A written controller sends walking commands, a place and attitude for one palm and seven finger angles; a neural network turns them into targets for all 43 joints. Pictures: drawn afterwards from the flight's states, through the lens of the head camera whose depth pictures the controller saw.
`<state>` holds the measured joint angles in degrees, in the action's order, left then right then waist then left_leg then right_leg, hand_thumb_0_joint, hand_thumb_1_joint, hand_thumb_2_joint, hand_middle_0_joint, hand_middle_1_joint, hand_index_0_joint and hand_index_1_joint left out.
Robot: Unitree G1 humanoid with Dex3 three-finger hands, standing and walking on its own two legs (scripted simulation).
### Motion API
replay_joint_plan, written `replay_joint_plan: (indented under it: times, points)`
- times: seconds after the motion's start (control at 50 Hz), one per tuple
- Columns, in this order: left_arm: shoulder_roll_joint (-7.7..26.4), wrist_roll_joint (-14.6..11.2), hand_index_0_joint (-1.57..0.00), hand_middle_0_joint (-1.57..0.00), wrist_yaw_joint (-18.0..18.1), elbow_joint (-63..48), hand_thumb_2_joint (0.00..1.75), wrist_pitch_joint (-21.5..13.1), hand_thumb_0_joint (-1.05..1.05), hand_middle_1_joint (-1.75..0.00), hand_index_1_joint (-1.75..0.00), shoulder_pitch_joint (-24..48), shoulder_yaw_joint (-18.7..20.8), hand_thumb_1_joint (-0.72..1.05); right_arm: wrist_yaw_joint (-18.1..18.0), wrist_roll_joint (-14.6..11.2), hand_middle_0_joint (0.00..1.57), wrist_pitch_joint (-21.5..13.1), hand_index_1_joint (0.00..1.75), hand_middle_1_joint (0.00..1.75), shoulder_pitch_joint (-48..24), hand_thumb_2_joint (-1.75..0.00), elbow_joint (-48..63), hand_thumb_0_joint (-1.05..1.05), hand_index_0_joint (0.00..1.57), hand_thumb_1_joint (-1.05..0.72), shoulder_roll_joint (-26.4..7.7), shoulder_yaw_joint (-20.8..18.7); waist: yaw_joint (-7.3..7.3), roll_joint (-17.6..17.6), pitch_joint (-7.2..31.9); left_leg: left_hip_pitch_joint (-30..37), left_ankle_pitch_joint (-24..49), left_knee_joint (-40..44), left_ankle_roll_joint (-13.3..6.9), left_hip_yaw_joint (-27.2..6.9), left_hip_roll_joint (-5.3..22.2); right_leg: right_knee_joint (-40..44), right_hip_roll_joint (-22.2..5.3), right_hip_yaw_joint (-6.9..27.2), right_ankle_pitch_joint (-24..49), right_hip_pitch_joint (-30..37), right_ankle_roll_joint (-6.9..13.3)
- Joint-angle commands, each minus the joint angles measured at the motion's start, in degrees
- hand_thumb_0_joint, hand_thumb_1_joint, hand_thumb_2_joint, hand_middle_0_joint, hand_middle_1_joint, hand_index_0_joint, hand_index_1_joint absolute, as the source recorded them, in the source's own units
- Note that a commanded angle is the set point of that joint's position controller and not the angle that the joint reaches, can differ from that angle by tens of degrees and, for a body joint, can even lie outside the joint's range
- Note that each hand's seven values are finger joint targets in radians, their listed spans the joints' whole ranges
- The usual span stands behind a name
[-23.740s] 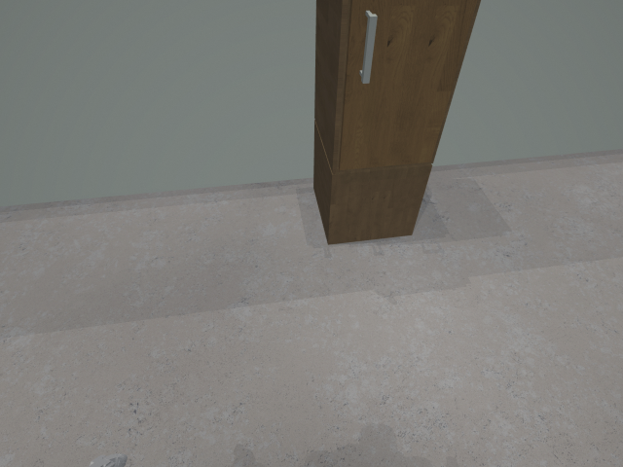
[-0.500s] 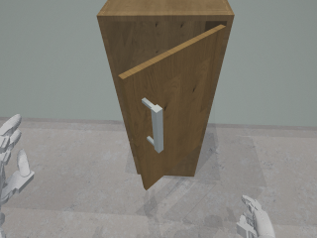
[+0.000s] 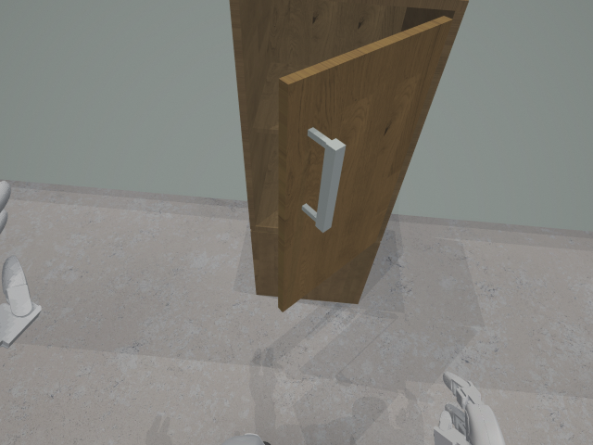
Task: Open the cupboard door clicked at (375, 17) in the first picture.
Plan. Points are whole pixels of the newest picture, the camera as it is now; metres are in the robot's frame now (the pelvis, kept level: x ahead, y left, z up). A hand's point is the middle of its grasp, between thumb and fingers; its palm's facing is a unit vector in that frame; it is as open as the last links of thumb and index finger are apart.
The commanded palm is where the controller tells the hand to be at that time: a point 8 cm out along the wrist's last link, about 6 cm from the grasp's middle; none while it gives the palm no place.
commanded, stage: step back with the hand held close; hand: left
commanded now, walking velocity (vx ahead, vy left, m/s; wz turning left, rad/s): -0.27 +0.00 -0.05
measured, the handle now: (319, 183) +0.47 +0.00 +0.09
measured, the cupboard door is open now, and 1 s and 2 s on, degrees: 45 45 45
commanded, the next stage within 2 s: stop stepping back and stand still in 0.40 s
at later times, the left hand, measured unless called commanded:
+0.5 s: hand out of the picture +0.13 +0.26 +0.19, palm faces +0.36 -0.86 -0.37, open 7.4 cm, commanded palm +0.06 +0.31 +0.19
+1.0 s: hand out of the picture +0.04 +0.21 +0.17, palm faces +0.28 -0.85 -0.45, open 7.4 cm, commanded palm -0.03 +0.28 +0.19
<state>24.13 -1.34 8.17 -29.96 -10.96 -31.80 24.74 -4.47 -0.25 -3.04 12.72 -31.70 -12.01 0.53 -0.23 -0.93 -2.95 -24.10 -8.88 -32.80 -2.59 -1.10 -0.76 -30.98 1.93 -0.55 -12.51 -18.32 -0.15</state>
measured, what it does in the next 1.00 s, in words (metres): walks backwards: right foot, then left foot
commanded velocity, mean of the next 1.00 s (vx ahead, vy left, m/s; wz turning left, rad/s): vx -0.11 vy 0.02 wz -0.04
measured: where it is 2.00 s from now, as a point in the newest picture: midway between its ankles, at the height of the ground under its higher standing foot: outside the picture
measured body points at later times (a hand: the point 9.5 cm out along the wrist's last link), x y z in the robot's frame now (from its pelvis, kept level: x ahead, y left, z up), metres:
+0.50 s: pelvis -0.09 +0.02 +0.01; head -0.06 +0.07 +0.46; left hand +0.10 +0.31 +0.21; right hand +0.09 -0.20 -0.05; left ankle +0.06 +0.09 -0.73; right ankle -0.26 -0.11 -0.67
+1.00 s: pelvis -0.19 -0.01 +0.00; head -0.21 -0.01 +0.45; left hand +0.02 +0.26 +0.20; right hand -0.08 -0.26 -0.09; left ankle -0.07 +0.10 -0.71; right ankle -0.23 -0.08 -0.73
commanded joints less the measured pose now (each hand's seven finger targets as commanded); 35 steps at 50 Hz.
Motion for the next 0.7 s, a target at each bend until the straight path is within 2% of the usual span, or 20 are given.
replay_joint_plan:
  times: [0.0,0.04,0.06,0.1,0.12,0.14,0.16,0.18,0.22,0.26,0.34,0.42,0.5,0.52,0.54,0.58,0.6,0.62,0.64,0.68]
  points:
    - [10.03,-0.16,-0.20,-0.20,1.77,-13.59,0.90,-4.62,0.00,-0.30,-0.30,1.13,7.02,0.90,-0.53,0.34,0.20,-4.06,0.30,0.30,-5.13,-0.90,7.68,0.00,0.20,-0.90,-7.87,-3.73,0.01,1.94,6.26,-1.39,-21.44,2.52,0.49,-3.96,3.06,11.40,-6.45,10.76,-16.91,-0.62,3.12]
    - [10.33,-0.23,-0.20,-0.20,2.56,-13.43,0.90,-4.83,0.00,-0.30,-0.30,3.59,6.25,0.90,-0.48,0.78,0.20,-3.90,0.30,0.30,-4.21,-0.90,5.25,0.00,0.20,-0.90,-7.98,-4.28,-0.50,6.67,5.70,10.79,-15.46,-13.85,2.90,-0.62,-0.09,19.37,-14.25,17.07,-24.14,-16.92,7.18]
    - [8.75,-0.15,-0.20,-0.20,2.90,-12.31,0.90,-4.52,0.00,-0.30,-0.30,4.86,4.37,0.90,-0.41,0.78,0.20,-3.65,0.30,0.30,-3.98,-0.90,4.33,0.00,0.20,-0.90,-6.97,-3.77,-0.95,9.04,4.89,12.83,-14.02,-17.36,2.89,-0.57,0.27,19.39,-16.24,15.38,-21.27,-19.45,7.44]
    - [9.73,-0.09,-0.20,-0.20,3.14,-11.56,0.90,-4.08,0.00,-0.30,-0.30,7.31,4.87,0.90,-0.59,0.71,0.20,-3.45,0.30,0.30,-4.41,-0.90,3.92,0.00,0.20,-0.90,-6.75,-3.30,-1.49,9.58,4.77,13.60,-11.96,-11.41,2.36,-0.40,1.01,15.71,-13.93,10.02,-14.16,-18.59,5.22]
    - [10.10,-0.33,-0.20,-0.20,3.02,-12.13,0.90,-4.06,0.00,-0.30,-0.30,8.71,4.87,0.90,-0.89,0.50,0.20,-3.55,0.30,0.30,-5.09,-0.90,4.23,0.00,0.20,-0.90,-7.29,-3.11,-1.59,5.36,2.77,11.69,-12.66,-1.94,1.84,-2.46,2.43,11.92,-10.40,7.39,-13.52,-17.31,3.19]
    - [10.90,-0.40,-0.20,-0.20,2.92,-13.22,0.90,-4.37,0.00,-0.30,-0.30,9.79,5.33,0.90,-1.55,0.56,0.20,-3.81,0.30,0.30,-6.75,-0.90,4.85,0.00,0.20,-0.90,-8.41,-3.19,-1.13,-3.80,0.46,4.48,-16.23,9.94,0.47,-8.63,6.17,4.43,-4.83,3.99,-14.85,-12.91,0.81]
    - [10.49,-0.09,-0.20,-0.20,3.02,-14.19,0.90,-5.04,0.00,-0.30,-0.30,9.40,6.32,0.90,-2.02,0.70,0.20,-4.59,0.30,0.30,-7.44,-0.90,5.55,0.00,0.20,-0.90,-9.41,-3.08,-0.39,-15.01,0.81,-7.03,-20.83,20.49,-3.00,-19.54,14.82,-10.19,0.55,0.85,-11.42,-3.15,-1.02]
    - [10.63,0.36,-0.20,-0.20,3.01,-13.96,0.90,-5.64,0.00,-0.30,-0.30,8.70,7.47,0.90,-1.80,1.49,0.20,-5.52,0.30,0.30,-6.94,-0.90,5.13,0.00,0.20,-0.90,-7.74,-3.32,-0.11,-19.21,5.27,-12.71,-27.26,26.41,-5.97,-26.17,20.12,-26.15,3.35,2.39,-14.24,4.33,-0.76]
    - [11.37,0.42,-0.20,-0.20,2.59,-13.92,0.90,-6.42,0.00,-0.30,-0.30,7.97,9.03,0.90,-0.60,1.62,0.20,-6.56,0.30,0.30,-5.60,-0.90,4.09,0.00,0.20,-0.90,-7.07,-4.48,-0.15,-12.55,8.38,-11.81,-28.28,26.45,-6.66,-23.43,21.16,-38.69,3.24,5.37,-15.01,4.88,-0.62]
    - [10.33,-0.41,-0.20,-0.20,2.35,-16.17,0.90,-6.06,0.00,-0.30,-0.30,5.55,7.97,0.90,0.40,1.68,0.20,-7.29,0.30,0.30,-6.40,-0.90,3.90,0.00,0.20,-0.90,-6.74,-4.73,0.46,-5.58,10.42,-0.65,-16.07,20.65,-6.59,-18.95,18.48,-35.50,2.14,5.59,-15.09,-2.25,-0.72]
    - [7.90,-1.55,-0.20,-0.20,2.10,-18.78,0.90,-4.53,0.00,-0.30,-0.30,2.36,4.58,0.90,1.47,1.27,0.20,-7.95,0.30,0.30,-7.21,-0.90,3.02,0.00,0.20,-0.90,-6.60,-4.25,0.51,-12.79,13.30,10.10,-12.48,23.32,-3.13,-12.43,14.57,-25.44,2.75,0.87,-17.27,-2.84,-0.78]
    - [8.94,-2.53,-0.20,-0.20,1.77,-17.20,0.90,-4.46,0.00,-0.30,-0.30,3.76,4.47,0.90,1.41,1.76,0.20,-7.78,0.30,0.30,-5.87,-0.90,1.77,0.00,0.20,-0.90,-6.49,-3.46,0.18,-15.05,14.86,13.32,-14.27,27.67,0.53,-9.18,12.50,-12.51,5.29,-3.17,-20.76,2.55,0.63]
    - [12.19,-4.20,-0.20,-0.20,1.05,-15.88,0.90,-5.63,0.00,-0.30,-0.30,0.77,7.89,0.90,1.70,2.00,0.20,-6.75,0.30,0.30,-4.85,-0.90,2.10,0.00,0.20,-0.90,-5.36,-3.32,0.73,-15.04,19.11,19.74,-2.60,24.47,5.24,-3.89,9.86,7.14,5.16,-4.79,-17.05,8.42,2.90]
    - [13.28,-4.52,-0.20,-0.20,0.76,-16.30,0.90,-5.89,0.00,-0.30,-0.30,-0.51,8.88,0.90,1.81,1.74,0.20,-6.20,0.30,0.30,-4.88,-0.90,2.63,0.00,0.20,-0.90,-5.15,-3.03,0.94,-12.64,18.99,20.06,-1.32,19.92,6.46,-0.66,7.42,14.74,3.83,-4.38,-12.40,9.49,3.73]
    - [15.63,-4.39,-0.20,-0.20,0.59,-17.09,0.90,-6.09,0.00,-0.30,-0.30,-2.41,10.69,0.90,1.79,1.54,0.20,-5.53,0.30,0.30,-4.22,-0.90,2.64,0.00,0.20,-0.90,-5.04,-2.86,0.49,-7.06,19.26,23.05,-0.37,10.66,6.39,2.74,3.85,18.89,-1.33,-0.59,-7.70,5.34,5.26]
    - [18.57,-4.70,-0.20,-0.20,0.79,-17.85,0.90,-6.07,0.00,-0.30,-0.30,-2.74,13.39,0.90,1.35,1.18,0.20,-4.46,0.30,0.30,-7.90,-0.90,3.55,0.00,0.20,-0.90,-4.91,-1.86,1.11,6.31,12.74,19.61,-4.69,-11.41,4.62,2.39,0.70,23.05,-15.00,9.62,-4.39,-8.99,6.69]
    - [19.07,-4.73,-0.20,-0.20,1.08,-17.47,0.90,-5.51,0.00,-0.30,-0.30,-0.61,14.12,0.90,1.26,1.60,0.20,-4.74,0.30,0.30,-8.70,-0.90,4.00,0.00,0.20,-0.90,-5.31,-1.53,1.42,6.06,10.88,11.54,-8.66,-18.39,4.37,0.42,1.09,21.12,-18.55,10.82,-0.76,-7.68,8.87]
    - [16.61,-4.36,-0.20,-0.20,0.70,-16.46,0.90,-4.97,0.00,-0.30,-0.30,1.59,11.57,0.90,1.33,1.02,0.20,-5.36,0.30,0.30,-7.49,-0.90,3.63,0.00,0.20,-0.90,-5.27,-1.29,0.92,8.03,11.26,6.17,-7.77,-20.64,4.30,-0.78,1.04,17.40,-17.20,7.75,3.59,-2.40,9.19]
    - [15.72,-4.22,-0.20,-0.20,0.27,-16.15,0.90,-4.11,0.00,-0.30,-0.30,2.35,11.24,0.90,1.22,-0.12,0.20,-5.68,0.30,0.30,-8.08,-0.90,3.79,0.00,0.20,-0.90,-6.16,-2.03,0.77,12.57,10.88,3.58,-4.93,-20.34,3.73,-0.93,0.73,14.17,-13.85,7.20,11.37,1.37,7.09]
    - [12.45,-3.53,-0.20,-0.20,0.49,-8.53,0.90,-2.14,0.00,-0.30,-0.30,0.78,9.36,0.90,0.12,-0.38,0.20,-5.40,0.30,0.30,-7.31,-0.90,3.18,0.00,0.20,-0.90,-5.67,-1.31,-0.36,8.01,5.37,3.32,-1.33,-7.86,2.08,1.65,2.75,9.59,-12.83,3.97,23.12,6.00,5.82]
